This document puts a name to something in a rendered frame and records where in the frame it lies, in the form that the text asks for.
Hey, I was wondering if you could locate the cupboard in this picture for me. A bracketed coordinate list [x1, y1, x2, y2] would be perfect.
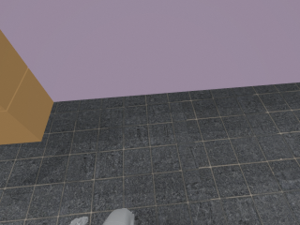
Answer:
[0, 30, 53, 145]

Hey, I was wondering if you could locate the left robot thigh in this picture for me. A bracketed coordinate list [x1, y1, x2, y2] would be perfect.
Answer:
[102, 208, 135, 225]

